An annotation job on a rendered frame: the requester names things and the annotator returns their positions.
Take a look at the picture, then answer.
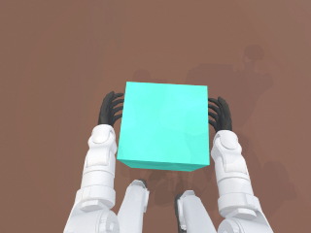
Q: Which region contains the robot left thigh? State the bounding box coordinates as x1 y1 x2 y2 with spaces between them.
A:
117 184 150 233

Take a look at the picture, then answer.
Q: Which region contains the robot left upper arm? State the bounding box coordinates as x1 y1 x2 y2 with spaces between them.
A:
64 209 121 233

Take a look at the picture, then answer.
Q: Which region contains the right robot forearm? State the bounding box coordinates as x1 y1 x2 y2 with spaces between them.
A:
211 130 273 232

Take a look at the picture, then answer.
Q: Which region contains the robot right hand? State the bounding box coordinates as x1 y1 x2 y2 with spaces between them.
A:
207 96 232 134

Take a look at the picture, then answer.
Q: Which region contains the robot right upper arm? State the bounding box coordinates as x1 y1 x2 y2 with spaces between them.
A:
217 217 273 233

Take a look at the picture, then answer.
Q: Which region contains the robot left hand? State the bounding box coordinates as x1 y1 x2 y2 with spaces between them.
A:
97 91 124 128

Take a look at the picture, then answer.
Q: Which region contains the left robot forearm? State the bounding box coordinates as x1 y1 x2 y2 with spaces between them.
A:
63 124 118 233

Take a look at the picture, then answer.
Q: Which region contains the carton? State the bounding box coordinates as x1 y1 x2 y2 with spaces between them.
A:
117 82 210 172

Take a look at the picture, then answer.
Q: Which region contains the robot right shin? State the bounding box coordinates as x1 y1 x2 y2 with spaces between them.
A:
180 190 200 229

